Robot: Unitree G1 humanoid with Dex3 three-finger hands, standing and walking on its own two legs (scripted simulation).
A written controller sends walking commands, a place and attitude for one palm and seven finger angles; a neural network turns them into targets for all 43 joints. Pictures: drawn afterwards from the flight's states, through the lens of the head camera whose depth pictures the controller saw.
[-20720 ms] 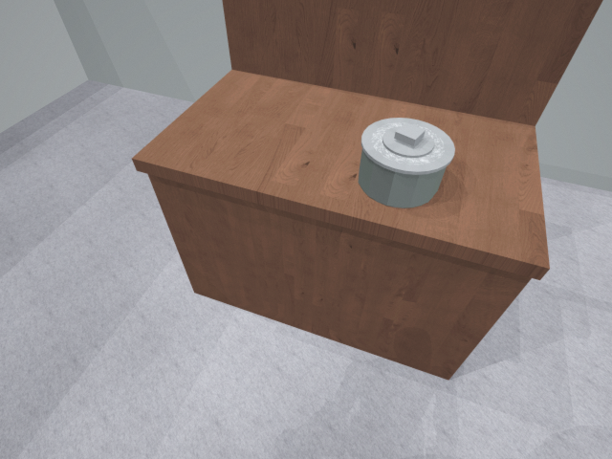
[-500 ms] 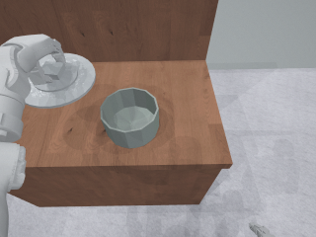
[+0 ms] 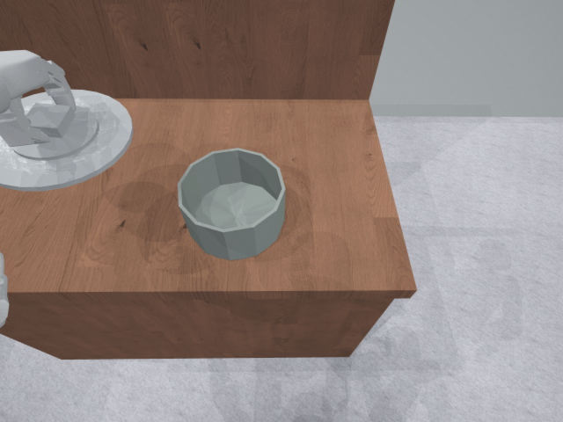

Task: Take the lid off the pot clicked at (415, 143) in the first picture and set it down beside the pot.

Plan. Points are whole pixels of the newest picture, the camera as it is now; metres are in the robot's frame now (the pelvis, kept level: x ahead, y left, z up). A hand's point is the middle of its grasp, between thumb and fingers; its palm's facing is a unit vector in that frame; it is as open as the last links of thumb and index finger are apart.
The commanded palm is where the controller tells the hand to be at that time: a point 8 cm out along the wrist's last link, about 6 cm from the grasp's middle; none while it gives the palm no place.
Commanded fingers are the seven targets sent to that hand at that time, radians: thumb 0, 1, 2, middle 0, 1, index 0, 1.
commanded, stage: lower the lid onto the table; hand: left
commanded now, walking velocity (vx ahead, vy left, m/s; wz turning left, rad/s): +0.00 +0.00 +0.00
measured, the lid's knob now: (48, 120) +0.48 +0.32 +0.16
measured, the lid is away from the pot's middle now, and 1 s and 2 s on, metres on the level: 0.23 0.22 0.23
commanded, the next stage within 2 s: none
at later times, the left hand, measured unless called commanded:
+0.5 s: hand (45, 132) +0.46 +0.32 +0.15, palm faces -0.36 -0.05 -0.93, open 8.3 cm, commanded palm +0.47 +0.32 +0.23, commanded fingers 0.00 0.65 0.99 -1.06 -1.13 -0.74 -0.99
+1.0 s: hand (58, 150) +0.46 +0.32 +0.12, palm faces -0.40 -0.07 -0.92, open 8.3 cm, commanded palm +0.47 +0.32 +0.19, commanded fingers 0.00 0.65 0.99 -1.06 -1.13 -0.74 -0.99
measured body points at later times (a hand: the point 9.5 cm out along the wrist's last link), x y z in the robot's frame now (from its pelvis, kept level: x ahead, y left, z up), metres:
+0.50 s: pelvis +0.00 +0.01 +0.00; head +0.08 +0.01 +0.44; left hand +0.47 +0.32 +0.21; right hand +0.08 -0.27 -0.12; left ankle +0.00 +0.05 -0.74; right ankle -0.01 -0.15 -0.74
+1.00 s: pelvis +0.01 +0.00 +0.00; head +0.08 +0.00 +0.44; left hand +0.47 +0.32 +0.17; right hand +0.06 -0.29 -0.12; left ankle +0.00 +0.05 -0.74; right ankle -0.01 -0.15 -0.74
